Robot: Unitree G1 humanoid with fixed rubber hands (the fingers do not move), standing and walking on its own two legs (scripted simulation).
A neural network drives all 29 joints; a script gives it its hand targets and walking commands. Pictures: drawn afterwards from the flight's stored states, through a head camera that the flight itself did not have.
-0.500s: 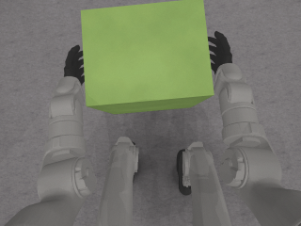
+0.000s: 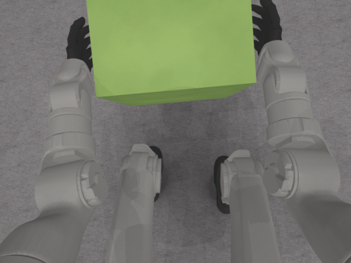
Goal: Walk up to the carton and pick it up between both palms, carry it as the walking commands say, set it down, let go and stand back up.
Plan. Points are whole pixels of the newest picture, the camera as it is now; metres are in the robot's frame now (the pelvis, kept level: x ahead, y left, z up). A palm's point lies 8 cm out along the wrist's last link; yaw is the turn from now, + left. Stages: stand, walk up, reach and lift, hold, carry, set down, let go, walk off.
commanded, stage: set down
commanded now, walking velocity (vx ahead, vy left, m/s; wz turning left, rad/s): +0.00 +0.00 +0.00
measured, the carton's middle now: (173, 50) +0.53 +0.06 -0.20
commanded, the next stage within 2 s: none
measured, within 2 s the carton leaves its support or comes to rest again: rests again in 1.04 s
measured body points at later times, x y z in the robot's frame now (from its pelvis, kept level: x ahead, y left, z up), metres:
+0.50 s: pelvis -0.02 +0.00 -0.05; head +0.36 +0.03 +0.17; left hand +0.51 +0.25 -0.23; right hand +0.56 -0.12 -0.23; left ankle +0.13 +0.14 -0.43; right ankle +0.10 -0.13 -0.43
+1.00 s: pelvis -0.03 +0.00 -0.07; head +0.35 +0.03 +0.16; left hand +0.51 +0.25 -0.25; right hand +0.56 -0.12 -0.24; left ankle +0.13 +0.14 -0.43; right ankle +0.10 -0.13 -0.43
